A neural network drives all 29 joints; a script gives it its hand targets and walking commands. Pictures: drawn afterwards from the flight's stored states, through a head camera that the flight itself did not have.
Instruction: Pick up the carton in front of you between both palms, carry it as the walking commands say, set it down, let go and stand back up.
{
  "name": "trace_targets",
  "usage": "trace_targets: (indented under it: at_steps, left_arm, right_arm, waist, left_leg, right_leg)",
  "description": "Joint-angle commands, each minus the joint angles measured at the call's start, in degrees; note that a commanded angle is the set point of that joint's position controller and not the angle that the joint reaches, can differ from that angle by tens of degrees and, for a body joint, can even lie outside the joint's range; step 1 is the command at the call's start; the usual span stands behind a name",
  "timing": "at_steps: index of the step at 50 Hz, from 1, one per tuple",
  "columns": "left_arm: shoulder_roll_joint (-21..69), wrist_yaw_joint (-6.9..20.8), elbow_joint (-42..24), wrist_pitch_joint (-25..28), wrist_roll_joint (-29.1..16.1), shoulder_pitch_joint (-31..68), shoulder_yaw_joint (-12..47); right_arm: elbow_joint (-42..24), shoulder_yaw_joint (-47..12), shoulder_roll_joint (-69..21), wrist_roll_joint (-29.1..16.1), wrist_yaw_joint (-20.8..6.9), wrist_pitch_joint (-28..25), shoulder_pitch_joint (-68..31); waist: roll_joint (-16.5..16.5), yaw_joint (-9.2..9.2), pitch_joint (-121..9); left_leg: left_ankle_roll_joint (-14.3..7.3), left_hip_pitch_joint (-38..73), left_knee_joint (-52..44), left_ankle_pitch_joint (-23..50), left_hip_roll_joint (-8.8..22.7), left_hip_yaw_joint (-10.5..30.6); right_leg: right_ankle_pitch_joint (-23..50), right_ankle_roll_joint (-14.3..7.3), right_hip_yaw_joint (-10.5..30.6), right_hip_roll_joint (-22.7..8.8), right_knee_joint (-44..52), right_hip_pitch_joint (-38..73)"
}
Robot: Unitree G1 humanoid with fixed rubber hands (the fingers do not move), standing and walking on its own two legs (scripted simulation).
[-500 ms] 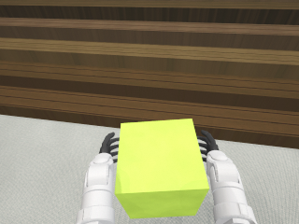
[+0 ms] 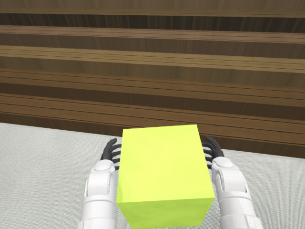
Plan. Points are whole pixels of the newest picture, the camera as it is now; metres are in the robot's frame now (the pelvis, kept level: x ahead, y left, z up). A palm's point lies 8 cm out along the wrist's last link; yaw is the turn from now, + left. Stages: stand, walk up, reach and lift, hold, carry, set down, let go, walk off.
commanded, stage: hold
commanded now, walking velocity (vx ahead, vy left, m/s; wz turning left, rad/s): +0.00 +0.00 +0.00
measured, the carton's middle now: (163, 179) +0.28 +0.00 -0.03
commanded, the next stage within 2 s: carry in 0.48 s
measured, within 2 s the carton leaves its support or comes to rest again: neither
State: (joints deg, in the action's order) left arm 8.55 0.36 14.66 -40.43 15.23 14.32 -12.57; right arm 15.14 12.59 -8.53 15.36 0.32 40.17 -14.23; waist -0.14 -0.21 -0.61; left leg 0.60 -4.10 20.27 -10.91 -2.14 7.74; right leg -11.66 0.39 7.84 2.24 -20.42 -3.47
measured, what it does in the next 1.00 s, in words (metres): walks ahead: left foot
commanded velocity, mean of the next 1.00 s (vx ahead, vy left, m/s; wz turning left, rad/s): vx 0.28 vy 0.00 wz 0.00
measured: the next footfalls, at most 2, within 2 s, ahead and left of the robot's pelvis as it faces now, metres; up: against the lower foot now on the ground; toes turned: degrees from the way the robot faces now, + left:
left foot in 1.00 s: +0.19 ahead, +0.10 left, +0.00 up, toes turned +7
right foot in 1.34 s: +0.54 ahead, -0.10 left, +0.00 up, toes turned -11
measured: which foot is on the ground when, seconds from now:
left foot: down 0.00-0.84, up 0.86-0.98, down 1.00-1.00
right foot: down 0.00-1.00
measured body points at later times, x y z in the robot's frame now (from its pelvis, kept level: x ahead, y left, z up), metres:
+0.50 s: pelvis -0.01 +0.00 +0.00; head -0.06 +0.00 +0.44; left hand +0.29 +0.15 +0.05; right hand +0.29 -0.15 +0.04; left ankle +0.01 +0.13 -0.75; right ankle +0.00 -0.13 -0.75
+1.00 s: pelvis +0.15 +0.01 -0.02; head +0.14 +0.02 +0.43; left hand +0.43 +0.16 +0.06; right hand +0.43 -0.14 +0.07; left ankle +0.14 +0.10 -0.74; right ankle +0.03 -0.11 -0.75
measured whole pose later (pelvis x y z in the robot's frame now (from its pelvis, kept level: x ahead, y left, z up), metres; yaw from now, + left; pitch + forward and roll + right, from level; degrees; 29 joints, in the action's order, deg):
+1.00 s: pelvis +0.15 +0.01 -0.02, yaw +0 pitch +6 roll +1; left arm 7.8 -5.5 -17.0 -67.6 7.0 9.9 -5.3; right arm -16.0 8.7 -7.8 4.8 5.5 66.4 -9.6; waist -2.9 -0.7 -8.3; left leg -0.3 -20.9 31.9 -20.3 0.5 -9.4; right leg -23.7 1.6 -6.0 -4.4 -27.5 -8.9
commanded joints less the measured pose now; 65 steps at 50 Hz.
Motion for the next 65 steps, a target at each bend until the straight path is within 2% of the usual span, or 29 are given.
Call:
trace_targets:
  at_steps: [1,8,23,24,26,27,30,32,34,36,37,38,40,41,42,43,44,45,47,48,50,51,52,53,54,56,58,61,65]
  left_arm:
    - [53.92,13.20,-4.21,0.50,-15.48,25.80,33.25]
    - [51.40,12.95,-0.79,-2.12,-12.81,25.70,28.65]
    - [52.83,13.69,1.20,-1.39,-12.63,31.29,28.24]
    - [52.57,13.57,0.66,-1.66,-13.08,31.05,28.64]
    - [52.32,13.05,-1.50,-1.91,-14.10,30.92,29.94]
    - [52.57,12.71,-3.26,-2.19,-14.78,31.68,31.16]
    - [51.44,11.52,-8.08,-4.19,-17.36,30.45,35.04]
    - [50.09,10.58,-12.02,-6.97,-19.31,29.83,38.20]
    - [48.65,9.85,-15.80,-10.46,-21.46,30.83,40.66]
    - [47.45,9.26,-18.37,-14.41,-24.03,32.09,42.79]
    - [47.47,9.19,-19.76,-16.32,-25.78,32.32,44.04]
    - [48.38,9.23,-21.14,-17.86,-27.89,32.67,45.59]
    - [50.06,9.24,-22.94,-20.23,-31.00,30.10,46.84]
    - [50.76,9.04,-23.72,-21.27,-31.64,28.40,46.97]
    - [50.36,8.65,-24.23,-22.29,-31.01,25.77,46.28]
    - [49.24,8.17,-24.71,-23.23,-30.01,23.38,45.51]
    - [49.10,7.69,-26.12,-24.24,-29.06,21.54,45.10]
    - [48.99,7.27,-29.07,-25.08,-28.62,21.80,45.25]
    - [50.94,6.94,-33.66,-26.47,-29.45,22.98,46.39]
    - [51.45,7.10,-35.41,-26.98,-30.16,22.31,46.81]
    - [51.37,7.76,-37.17,-27.73,-30.72,19.31,47.32]
    - [49.86,8.24,-38.92,-28.29,-31.51,21.56,47.81]
    - [48.43,8.73,-40.89,-29.34,-33.32,25.63,48.44]
    - [47.90,9.13,-39.91,-29.85,-34.37,26.58,48.88]
    - [47.45,9.40,-38.99,-30.04,-34.64,25.77,48.60]
    - [48.07,9.43,-37.24,-30.23,-34.32,23.27,47.79]
    - [48.82,8.78,-35.19,-30.05,-32.74,20.20,46.56]
    - [49.35,7.49,-35.10,-29.53,-29.80,17.68,45.29]
    - [47.74,6.19,-40.85,-29.94,-29.11,21.34,44.87]
  right_arm:
    - [-5.04,-32.77,-53.61,-15.61,-13.72,-0.43,-27.04]
    - [-1.72,-28.59,-50.65,-13.43,-13.90,2.13,-27.51]
    - [0.25,-28.14,-52.38,-13.16,-14.47,1.32,-33.04]
    - [-0.86,-28.94,-52.18,-13.75,-14.43,1.65,-33.42]
    - [-2.65,-29.87,-51.80,-14.88,-14.04,1.87,-33.36]
    - [-4.29,-31.14,-51.94,-15.63,-13.75,2.16,-33.91]
    - [-8.91,-35.14,-51.38,-18.56,-12.81,4.35,-33.04]
    - [-12.58,-38.22,-50.82,-21.02,-12.19,7.01,-32.73]
    - [-15.68,-40.50,-49.32,-23.36,-11.57,10.29,-33.46]
    - [-17.06,-41.55,-46.76,-24.73,-10.68,13.90,-31.64]
    - [-18.36,-42.19,-46.04,-25.18,-10.02,15.65,-30.15]
    - [-21.02,-42.69,-45.58,-25.93,-9.35,17.25,-30.12]
    - [-26.01,-44.30,-46.40,-28.12,-8.61,20.12,-29.68]
    - [-27.95,-45.52,-46.92,-29.35,-8.61,21.52,-28.80]
    - [-29.61,-46.75,-48.09,-31.03,-8.94,22.93,-29.21]
    - [-30.90,-47.50,-49.23,-32.46,-9.41,24.34,-29.36]
    - [-31.64,-47.78,-49.09,-33.42,-9.89,25.33,-29.15]
    - [-32.66,-47.95,-49.71,-34.23,-10.32,25.93,-29.25]
    - [-33.88,-47.00,-50.26,-35.05,-10.58,26.87,-26.73]
    - [-34.50,-46.71,-50.18,-34.78,-10.43,27.25,-24.09]
    - [-35.70,-45.96,-49.67,-33.25,-9.98,27.69,-19.83]
    - [-35.79,-45.55,-48.71,-31.95,-9.46,27.70,-18.91]
    - [-35.21,-44.75,-49.38,-30.54,-8.78,27.86,-19.27]
    - [-36.66,-44.42,-49.04,-30.28,-8.38,28.52,-19.75]
    - [-37.76,-44.57,-48.88,-30.60,-8.12,29.18,-20.51]
    - [-39.18,-45.40,-48.61,-31.83,-8.11,29.88,-22.25]
    - [-39.16,-46.46,-48.68,-33.02,-8.68,30.35,-22.55]
    - [-39.83,-47.20,-48.27,-34.67,-10.04,30.51,-22.71]
    - [-44.47,-47.25,-45.60,-36.41,-10.44,30.99,-26.50]
  waist:
    - [0.19,0.27,-14.88]
    - [0.22,0.09,-7.07]
    - [0.03,0.05,-9.40]
    - [-1.18,0.43,-9.53]
    - [-1.37,0.22,-9.94]
    - [-1.87,0.29,-9.14]
    - [-3.91,-0.15,-14.24]
    - [-4.89,-0.18,-15.55]
    - [-0.29,0.06,-12.98]
    - [12.80,1.15,-11.07]
    - [14.51,1.23,-8.53]
    - [12.65,1.29,-8.46]
    - [7.43,0.59,-13.77]
    - [4.29,0.27,-17.41]
    - [-4.82,-0.63,-17.99]
    - [-15.26,-1.20,-16.92]
    - [-16.75,-2.07,-14.40]
    - [-12.46,-2.38,-12.93]
    - [-7.57,-1.96,-15.51]
    - [-7.52,-1.33,-17.19]
    - [-4.18,0.48,-21.66]
    - [6.04,1.97,-21.73]
    - [20.58,2.11,-19.35]
    - [15.09,2.29,-16.02]
    - [8.61,2.30,-15.52]
    - [2.76,2.26,-16.46]
    - [4.73,2.10,-15.33]
    - [6.82,1.53,-13.43]
    - [10.52,0.26,-14.17]
  left_leg:
    - [0.75,5.83,-1.92,15.60,-3.34,-3.13]
    - [0.50,3.34,-3.58,6.40,-2.90,-3.83]
    - [0.22,3.48,-2.70,3.85,-2.72,-4.28]
    - [-0.20,-3.61,1.94,-5.76,6.26,-2.58]
    - [-0.44,-7.67,1.71,-25.33,5.01,-1.72]
    - [-0.45,-10.16,2.87,-28.77,4.89,-2.17]
    - [0.14,-10.94,9.39,-15.12,3.71,-7.31]
    - [-0.02,-11.63,8.56,-16.61,3.56,-8.38]
    - [-1.53,-9.76,2.92,-23.04,7.53,-3.41]
    - [-6.40,-1.99,-7.62,-28.83,16.93,11.51]
    - [-9.39,0.16,-8.27,-23.83,19.80,15.62]
    - [-10.10,-1.09,-6.52,-16.36,19.73,13.48]
    - [-6.64,-7.16,1.03,-8.76,14.62,1.06]
    - [-4.25,-11.09,6.88,-8.77,11.19,-6.03]
    - [-1.79,-19.38,18.13,-7.13,7.16,-12.37]
    - [0.24,-33.24,26.51,-10.47,4.49,-16.01]
    - [0.16,-41.32,27.22,-20.69,3.95,-15.29]
    - [-0.24,-43.82,25.39,-25.05,4.56,-13.98]
    - [-0.67,-38.49,16.47,-19.04,4.32,-14.97]
    - [-0.63,-31.04,10.96,-12.75,3.06,-16.81]
    - [-0.97,0.92,1.15,-0.67,1.57,-19.86]
    - [-4.13,12.37,-5.39,-9.91,11.63,-3.09]
    - [-11.06,19.89,-5.71,4.99,23.37,17.21]
    - [-15.17,22.16,-3.65,17.48,26.51,18.89]
    - [-15.03,22.98,-1.69,27.73,25.94,14.56]
    - [-11.50,23.21,-3.35,23.91,23.74,7.81]
    - [-8.63,22.14,-4.94,26.94,20.41,0.92]
    - [-7.14,14.70,-6.10,28.73,16.06,-8.08]
    - [-4.45,2.62,0.71,40.91,13.84,-17.69]
  right_leg:
    - [15.74,0.96,-3.21,3.37,2.44,3.27]
    - [5.75,0.59,-3.74,3.01,4.06,0.58]
    - [3.63,0.41,-4.02,2.80,3.33,0.38]
    - [-5.44,-0.13,-0.82,-6.39,-0.12,-6.86]
    - [-27.81,-1.24,1.35,-5.99,2.30,-11.75]
    - [-31.82,-1.68,1.86,-6.34,2.18,-13.17]
    - [-22.99,-3.35,2.11,-8.67,0.90,-10.67]
    - [-25.41,-4.36,2.66,-9.86,0.69,-11.05]
    - [-26.62,-2.98,-1.52,-8.10,-4.43,-16.96]
    - [-16.63,0.49,-12.49,-2.78,-20.77,-28.07]
    - [-16.80,0.58,-13.85,-3.08,-18.27,-32.42]
    - [-15.10,0.33,-14.19,-3.83,-13.52,-29.44]
    - [-7.64,0.37,-16.88,-2.57,-4.43,-12.33]
    - [-5.68,-0.56,-13.95,-4.50,-2.16,-3.86]
    - [-8.62,-3.75,-2.43,-11.53,1.77,3.83]
    - [1.34,-8.92,9.35,-20.12,0.95,13.24]
    - [13.17,-12.61,13.71,-23.37,1.67,17.26]
    - [19.86,-13.77,12.45,-23.55,0.98,18.53]
    - [18.80,-10.63,5.71,-21.45,-0.40,17.60]
    - [15.14,-8.35,0.75,-19.48,-0.91,13.87]
    - [8.85,-3.08,-12.78,-13.53,-9.72,-5.62]
    - [4.59,0.23,-19.34,-9.01,-24.36,-19.13]
    - [-11.50,1.80,-19.15,-3.12,-35.46,-35.04]
    - [-20.28,0.10,-13.29,-4.62,-41.29,-43.61]
    - [-20.52,-0.68,-11.54,-6.56,-44.07,-46.26]
    - [-16.28,-1.35,-11.12,-8.12,-38.74,-47.38]
    - [-10.63,-0.82,-14.27,-6.83,-31.67,-45.22]
    - [-1.86,-0.64,-18.07,-4.31,-19.89,-36.16]
    - [10.29,-2.31,-24.31,0.43,-9.93,-11.28]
